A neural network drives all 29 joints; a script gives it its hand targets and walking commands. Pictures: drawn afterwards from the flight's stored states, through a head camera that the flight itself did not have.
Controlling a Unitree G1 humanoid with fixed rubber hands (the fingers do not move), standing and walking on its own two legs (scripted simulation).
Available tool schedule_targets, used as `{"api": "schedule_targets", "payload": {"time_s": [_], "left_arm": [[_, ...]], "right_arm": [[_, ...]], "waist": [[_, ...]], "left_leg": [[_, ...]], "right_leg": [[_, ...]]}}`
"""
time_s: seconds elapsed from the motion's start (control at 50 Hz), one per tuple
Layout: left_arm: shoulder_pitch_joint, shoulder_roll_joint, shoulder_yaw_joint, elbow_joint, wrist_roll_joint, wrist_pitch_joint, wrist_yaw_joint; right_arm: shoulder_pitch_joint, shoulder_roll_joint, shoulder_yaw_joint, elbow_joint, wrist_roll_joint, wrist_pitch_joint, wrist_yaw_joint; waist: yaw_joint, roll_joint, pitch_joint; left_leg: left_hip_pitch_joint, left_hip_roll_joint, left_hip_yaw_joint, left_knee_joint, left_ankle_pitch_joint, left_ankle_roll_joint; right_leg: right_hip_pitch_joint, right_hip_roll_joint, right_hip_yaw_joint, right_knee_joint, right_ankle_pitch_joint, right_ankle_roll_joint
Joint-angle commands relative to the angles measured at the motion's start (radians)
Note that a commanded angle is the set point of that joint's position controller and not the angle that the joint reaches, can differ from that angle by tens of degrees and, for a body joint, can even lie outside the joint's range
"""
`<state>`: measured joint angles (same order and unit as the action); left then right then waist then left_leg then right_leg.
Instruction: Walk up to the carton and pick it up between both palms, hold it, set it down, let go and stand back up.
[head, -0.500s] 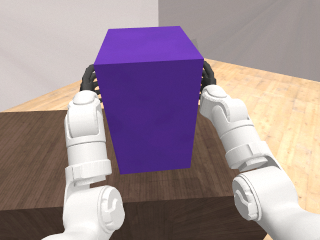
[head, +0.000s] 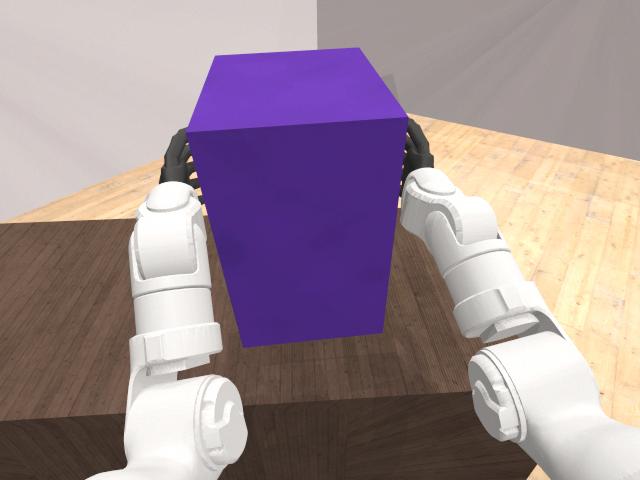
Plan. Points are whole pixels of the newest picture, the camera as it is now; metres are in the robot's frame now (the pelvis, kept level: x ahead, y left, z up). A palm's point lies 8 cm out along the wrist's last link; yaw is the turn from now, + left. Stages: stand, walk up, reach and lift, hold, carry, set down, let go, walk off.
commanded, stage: hold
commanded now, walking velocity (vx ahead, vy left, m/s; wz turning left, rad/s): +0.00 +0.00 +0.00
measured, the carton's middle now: (301, 198) +0.40 +0.01 +0.23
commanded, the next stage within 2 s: set down in 1.82 s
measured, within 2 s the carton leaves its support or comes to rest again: neither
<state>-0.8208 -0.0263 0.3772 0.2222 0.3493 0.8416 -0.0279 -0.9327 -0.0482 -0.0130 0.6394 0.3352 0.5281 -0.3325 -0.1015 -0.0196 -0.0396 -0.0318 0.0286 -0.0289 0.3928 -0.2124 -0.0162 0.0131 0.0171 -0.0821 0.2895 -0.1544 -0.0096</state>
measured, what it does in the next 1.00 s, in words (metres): stands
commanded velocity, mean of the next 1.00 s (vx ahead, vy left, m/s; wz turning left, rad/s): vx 0.00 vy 0.00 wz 0.00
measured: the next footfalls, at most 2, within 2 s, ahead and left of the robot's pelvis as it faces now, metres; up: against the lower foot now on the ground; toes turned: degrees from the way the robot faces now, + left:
none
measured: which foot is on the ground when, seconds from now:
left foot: down 0.00-1.00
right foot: down 0.00-1.00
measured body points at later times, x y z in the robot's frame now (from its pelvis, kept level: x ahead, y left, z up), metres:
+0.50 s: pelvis -0.01 +0.01 +0.00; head -0.09 +0.02 +0.44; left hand +0.38 +0.14 +0.27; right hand +0.37 -0.13 +0.27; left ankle +0.01 +0.12 -0.75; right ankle +0.01 -0.11 -0.75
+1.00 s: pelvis +0.00 +0.00 +0.00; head -0.08 +0.02 +0.44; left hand +0.38 +0.15 +0.27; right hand +0.38 -0.13 +0.27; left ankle +0.01 +0.12 -0.75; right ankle +0.01 -0.11 -0.75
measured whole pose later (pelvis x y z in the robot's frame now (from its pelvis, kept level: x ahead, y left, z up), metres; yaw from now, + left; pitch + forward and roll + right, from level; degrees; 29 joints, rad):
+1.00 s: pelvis +0.00 +0.00 +0.00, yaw +0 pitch -8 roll -1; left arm -0.83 -0.02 0.38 0.23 0.34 0.84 -0.03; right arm -0.95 -0.04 -0.03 0.64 0.33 0.54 -0.34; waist -0.10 -0.02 -0.05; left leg -0.03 0.03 -0.04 0.39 -0.21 -0.02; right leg 0.01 0.01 -0.09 0.29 -0.16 -0.01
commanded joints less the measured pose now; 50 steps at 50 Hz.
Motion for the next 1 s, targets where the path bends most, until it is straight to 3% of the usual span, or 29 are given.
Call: {"api": "schedule_targets", "payload": {"time_s": [0.0, 0.02, 0.14, 0.2, 0.3, 0.34, 0.44, 0.52, 0.62, 0.64, 0.66, 0.7, 0.8, 0.86, 0.92, 0.98], "left_arm": [[-0.707, -0.520, -0.481, -0.075, -0.189, -0.039, -0.140], [-0.699, -0.515, -0.470, -0.069, -0.183, -0.033, -0.145], [-0.741, -0.537, -0.492, -0.106, -0.192, -0.034, -0.142], [-0.777, -0.558, -0.499, -0.086, -0.187, -0.035, -0.137], [-0.816, -0.567, -0.493, -0.042, -0.191, -0.045, -0.130], [-0.821, -0.567, -0.490, -0.028, -0.196, -0.048, -0.126], [-0.803, -0.548, -0.457, -0.019, -0.197, -0.056, -0.117], [-0.775, -0.526, -0.430, -0.003, -0.189, -0.049, -0.126], [-0.760, -0.528, -0.448, -0.026, -0.189, -0.044, -0.137], [-0.807, -0.554, -0.414, 0.026, -0.155, -0.040, -0.137], [-0.814, -0.552, -0.409, 0.036, -0.154, -0.046, -0.138], [-0.815, -0.563, -0.421, 0.020, -0.162, -0.056, -0.136], [-0.851, -0.579, -0.513, -0.088, -0.232, -0.073, -0.112], [-0.790, -0.546, -0.488, -0.063, -0.209, -0.064, -0.115], [-0.731, -0.512, -0.434, -0.016, -0.163, -0.048, -0.133], [-0.728, -0.515, -0.421, -0.016, -0.149, -0.040, -0.150]], "right_arm": [[-0.748, 0.641, 0.338, -0.345, 0.135, -0.022, 0.082], [-0.754, 0.644, 0.344, -0.354, 0.139, -0.017, 0.079], [-0.780, 0.656, 0.344, -0.377, 0.145, -0.013, 0.087], [-0.794, 0.648, 0.307, -0.328, 0.125, -0.011, 0.103], [-0.834, 0.650, 0.275, -0.285, 0.096, -0.016, 0.125], [-0.839, 0.649, 0.268, -0.268, 0.089, -0.016, 0.130], [-0.851, 0.663, 0.293, -0.274, 0.108, -0.024, 0.130], [-0.824, 0.654, 0.300, -0.267, 0.118, -0.017, 0.116], [-0.804, 0.640, 0.304, -0.298, 0.136, -0.017, 0.099], [-0.867, 0.632, 0.278, -0.255, 0.121, -0.026, 0.115], [-0.857, 0.639, 0.261, -0.248, 0.108, -0.035, 0.124], [-0.862, 0.642, 0.254, -0.256, 0.097, -0.047, 0.131], [-0.882, 0.672, 0.312, -0.353, 0.147, -0.051, 0.107], [-0.820, 0.657, 0.317, -0.332, 0.136, -0.033, 0.094], [-0.759, 0.635, 0.293, -0.275, 0.103, -0.018, 0.094], [-0.764, 0.631, 0.282, -0.273, 0.093, -0.020, 0.102]], "waist": [[-0.037, 0.045, -0.357], [-0.023, 0.041, -0.343], [-0.014, 0.062, -0.337], [-0.015, 0.087, -0.289], [-0.008, 0.076, -0.286], [-0.012, 0.070, -0.304], [0.011, 0.044, -0.365], [0.007, 0.027, -0.360], [-0.014, 0.054, -0.356], [0.024, 0.081, -0.271], [0.009, 0.065, -0.275], [0.012, 0.078, -0.290], [-0.023, 0.090, -0.450], [-0.031, 0.057, -0.398], [-0.020, 0.030, -0.310], [-0.007, 0.043, -0.293]], "left_leg": [[0.052, -0.090, 0.030, -0.050, 0.268, -0.032], [0.038, -0.093, 0.032, -0.054, 0.254, -0.029], [0.028, -0.085, 0.033, -0.063, 0.248, -0.034], [-0.002, -0.071, 0.037, -0.084, 0.201, -0.038], [-0.046, -0.060, 0.038, -0.110, 0.124, -0.026], [-0.047, -0.059, 0.041, -0.113, 0.113, -0.024], [-0.012, -0.070, 0.039, -0.087, 0.177, -0.018], [-0.002, -0.080, 0.042, -0.078, 0.192, -0.014], [0.018, -0.086, 0.035, -0.065, 0.224, -0.030], [-0.001, -0.076, 0.034, -0.080, 0.194, -0.032], [-0.015, -0.075, 0.043, -0.081, 0.186, -0.029], [-0.013, -0.070, 0.034, -0.078, 0.197, -0.029], [0.071, -0.080, 0.023, -0.010, 0.323, -0.052], [0.055, -0.086, 0.029, -0.028, 0.271, -0.044], [-0.001, -0.084, 0.036, -0.080, 0.167, -0.026], [-0.017, -0.080, 0.033, -0.091, 0.169, -0.026]], "right_leg": [[0.174, 0.053, 0.027, 0.001, 0.321, 0.089], [0.174, 0.050, 0.027, -0.003, 0.310, 0.093], [0.145, 0.057, 0.020, -0.001, 0.244, 0.084], [0.115, 0.063, 0.017, -0.005, 0.144, 0.068], [0.103, 0.067, 0.018, -0.003, 0.062, 0.057], [0.106, 0.068, 0.021, -0.001, 0.065, 0.055], [0.123, 0.067, 0.025, 0.001, 0.137, 0.063], [0.129, 0.061, 0.028, -0.005, 0.176, 0.072], [0.140, 0.058, 0.028, -0.005, 0.230, 0.075], [0.078, 0.058, 0.020, -0.021, 0.117, 0.063], [0.083, 0.063, 0.020, -0.023, 0.093, 0.059], [0.090, 0.061, 0.018, -0.022, 0.096, 0.054], [0.114, 0.058, 0.023, 0.002, 0.268, 0.074], [0.125, 0.051, 0.022, 0.000, 0.272, 0.086], [0.139, 0.046, 0.022, -0.009, 0.205, 0.086], [0.156, 0.048, 0.021, -0.009, 0.191, 0.075]]}}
